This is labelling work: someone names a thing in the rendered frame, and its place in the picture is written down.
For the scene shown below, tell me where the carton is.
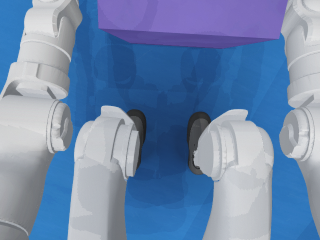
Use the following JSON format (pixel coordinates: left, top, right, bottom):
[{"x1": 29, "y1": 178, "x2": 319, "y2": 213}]
[{"x1": 97, "y1": 0, "x2": 288, "y2": 49}]

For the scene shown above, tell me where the left robot upper arm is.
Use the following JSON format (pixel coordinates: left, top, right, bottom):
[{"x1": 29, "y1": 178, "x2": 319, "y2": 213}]
[{"x1": 0, "y1": 95, "x2": 73, "y2": 240}]

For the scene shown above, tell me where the left robot forearm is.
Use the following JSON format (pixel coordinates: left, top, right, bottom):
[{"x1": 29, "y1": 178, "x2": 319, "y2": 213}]
[{"x1": 0, "y1": 0, "x2": 83, "y2": 100}]

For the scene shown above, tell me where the right robot forearm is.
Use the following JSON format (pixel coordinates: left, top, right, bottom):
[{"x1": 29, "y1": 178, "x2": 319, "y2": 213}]
[{"x1": 281, "y1": 0, "x2": 320, "y2": 109}]

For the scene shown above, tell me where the robot left shin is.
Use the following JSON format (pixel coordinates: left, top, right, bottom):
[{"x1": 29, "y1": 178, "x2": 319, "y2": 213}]
[{"x1": 74, "y1": 105, "x2": 137, "y2": 163}]

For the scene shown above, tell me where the robot right foot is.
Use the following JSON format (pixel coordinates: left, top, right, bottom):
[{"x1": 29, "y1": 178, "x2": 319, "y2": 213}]
[{"x1": 186, "y1": 111, "x2": 211, "y2": 175}]

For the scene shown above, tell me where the right robot upper arm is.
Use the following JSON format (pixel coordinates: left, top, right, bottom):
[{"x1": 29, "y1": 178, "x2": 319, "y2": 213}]
[{"x1": 279, "y1": 106, "x2": 320, "y2": 238}]

